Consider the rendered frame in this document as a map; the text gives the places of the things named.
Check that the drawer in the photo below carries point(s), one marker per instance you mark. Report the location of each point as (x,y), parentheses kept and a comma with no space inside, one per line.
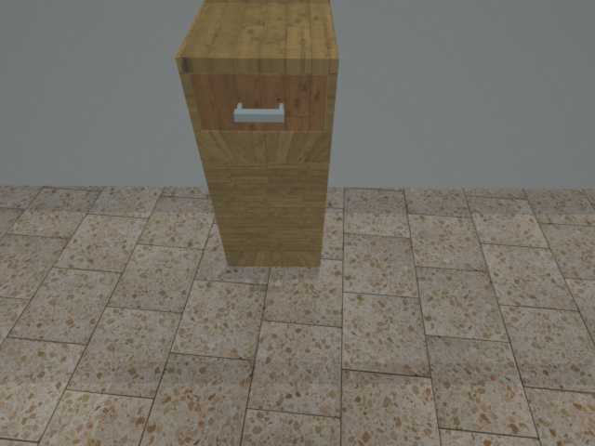
(217,94)

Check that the cabinet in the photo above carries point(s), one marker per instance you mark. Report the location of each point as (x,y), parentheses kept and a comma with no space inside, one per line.
(268,188)

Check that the handle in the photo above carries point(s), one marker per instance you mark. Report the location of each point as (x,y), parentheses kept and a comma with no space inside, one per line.
(259,115)

